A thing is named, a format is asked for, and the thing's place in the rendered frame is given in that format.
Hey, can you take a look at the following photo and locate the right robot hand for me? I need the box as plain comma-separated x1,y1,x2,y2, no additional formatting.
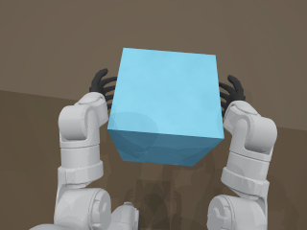
218,75,246,118

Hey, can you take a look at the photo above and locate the right robot upper arm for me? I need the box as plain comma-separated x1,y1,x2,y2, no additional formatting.
206,195,267,230

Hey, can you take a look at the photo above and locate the left robot hand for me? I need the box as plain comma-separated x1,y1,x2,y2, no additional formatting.
89,68,118,110

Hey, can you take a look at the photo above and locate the robot left forearm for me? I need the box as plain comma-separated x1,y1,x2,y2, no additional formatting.
54,92,108,222

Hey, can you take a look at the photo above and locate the left robot upper arm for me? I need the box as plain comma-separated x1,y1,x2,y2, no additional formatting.
29,188,111,230

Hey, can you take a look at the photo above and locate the robot left shin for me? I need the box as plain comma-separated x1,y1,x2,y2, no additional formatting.
123,202,133,207

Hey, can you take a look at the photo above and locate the robot right forearm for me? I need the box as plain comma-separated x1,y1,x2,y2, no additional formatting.
221,101,277,230

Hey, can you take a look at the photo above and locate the carton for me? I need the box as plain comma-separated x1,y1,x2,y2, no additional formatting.
107,48,224,167

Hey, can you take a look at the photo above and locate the left robot thigh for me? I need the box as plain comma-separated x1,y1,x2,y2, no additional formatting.
107,205,139,230

